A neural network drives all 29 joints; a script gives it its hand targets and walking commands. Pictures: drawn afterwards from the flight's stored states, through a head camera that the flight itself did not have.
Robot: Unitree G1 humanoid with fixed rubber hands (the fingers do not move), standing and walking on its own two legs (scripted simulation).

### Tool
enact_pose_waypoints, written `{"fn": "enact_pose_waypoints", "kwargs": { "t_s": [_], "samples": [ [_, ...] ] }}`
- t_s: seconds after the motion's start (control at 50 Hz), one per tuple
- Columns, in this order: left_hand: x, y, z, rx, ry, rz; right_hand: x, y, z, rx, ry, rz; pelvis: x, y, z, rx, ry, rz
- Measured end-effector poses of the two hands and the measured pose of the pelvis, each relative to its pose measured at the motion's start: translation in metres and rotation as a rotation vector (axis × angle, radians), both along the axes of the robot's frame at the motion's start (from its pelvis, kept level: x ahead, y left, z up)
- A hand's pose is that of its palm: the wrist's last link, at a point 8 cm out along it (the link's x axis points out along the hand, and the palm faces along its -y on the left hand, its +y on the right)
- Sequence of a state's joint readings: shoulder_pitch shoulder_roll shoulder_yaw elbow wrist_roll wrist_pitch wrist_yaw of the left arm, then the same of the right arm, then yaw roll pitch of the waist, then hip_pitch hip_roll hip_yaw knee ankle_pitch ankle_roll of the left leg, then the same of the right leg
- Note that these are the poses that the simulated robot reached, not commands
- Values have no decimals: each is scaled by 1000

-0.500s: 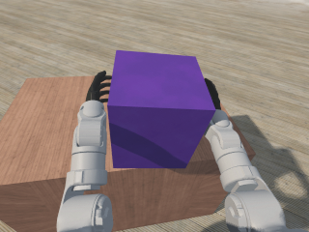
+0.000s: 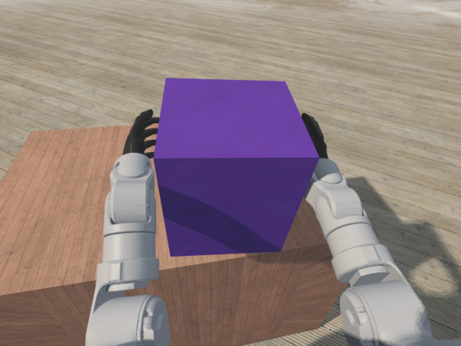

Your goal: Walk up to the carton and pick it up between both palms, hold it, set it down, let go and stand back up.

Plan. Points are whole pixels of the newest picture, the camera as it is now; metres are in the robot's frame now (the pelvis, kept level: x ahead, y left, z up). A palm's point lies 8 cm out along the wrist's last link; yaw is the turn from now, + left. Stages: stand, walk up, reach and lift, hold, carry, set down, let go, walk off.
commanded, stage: reach and lift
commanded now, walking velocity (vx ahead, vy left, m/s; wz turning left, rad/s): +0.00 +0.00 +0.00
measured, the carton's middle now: (226, 170) +0.38 +0.01 +0.15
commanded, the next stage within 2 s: hold in 0.48 s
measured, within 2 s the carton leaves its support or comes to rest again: neither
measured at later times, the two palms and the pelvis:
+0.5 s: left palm (141, 150) +0.36 +0.15 +0.21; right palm (322, 153) +0.36 -0.16 +0.20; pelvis +0.00 -0.01 +0.00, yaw +0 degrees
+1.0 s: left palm (128, 145) +0.35 +0.16 +0.22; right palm (318, 143) +0.35 -0.14 +0.22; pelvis -0.02 +0.00 +0.00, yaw +0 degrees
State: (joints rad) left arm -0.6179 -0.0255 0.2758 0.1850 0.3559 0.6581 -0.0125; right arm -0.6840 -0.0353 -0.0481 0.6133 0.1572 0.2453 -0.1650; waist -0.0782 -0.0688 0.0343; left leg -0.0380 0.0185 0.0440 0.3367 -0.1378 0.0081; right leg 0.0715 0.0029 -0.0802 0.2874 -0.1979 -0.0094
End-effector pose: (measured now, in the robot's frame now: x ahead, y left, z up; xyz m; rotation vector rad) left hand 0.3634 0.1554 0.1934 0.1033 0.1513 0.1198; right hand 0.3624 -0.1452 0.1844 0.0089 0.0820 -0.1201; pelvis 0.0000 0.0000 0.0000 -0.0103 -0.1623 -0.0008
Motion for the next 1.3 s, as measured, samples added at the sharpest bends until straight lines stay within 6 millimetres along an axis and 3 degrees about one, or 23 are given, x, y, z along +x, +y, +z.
{"fn": "enact_pose_waypoints", "kwargs": {
  "t_s": [0.18,0.34,0.48,1.08,1.3],
  "samples": [
    [4,-1,6,14,-3,7,7,-1,4,2,-6,9,0,-2,1,0,6,0],
    [2,-7,3,3,-2,-11,0,-7,5,-10,-7,-6,2,-5,0,1,0,2],
    [-2,-10,13,-6,-24,-10,-4,-10,14,0,-29,-9,-1,-7,0,2,-9,-3],
    [-15,5,32,-20,-17,10,-10,5,42,1,-26,10,-18,-2,0,-2,2,-1],
    [-12,5,25,-14,9,16,-5,5,35,8,0,16,-15,0,0,-2,0,-1]
  ]
}}
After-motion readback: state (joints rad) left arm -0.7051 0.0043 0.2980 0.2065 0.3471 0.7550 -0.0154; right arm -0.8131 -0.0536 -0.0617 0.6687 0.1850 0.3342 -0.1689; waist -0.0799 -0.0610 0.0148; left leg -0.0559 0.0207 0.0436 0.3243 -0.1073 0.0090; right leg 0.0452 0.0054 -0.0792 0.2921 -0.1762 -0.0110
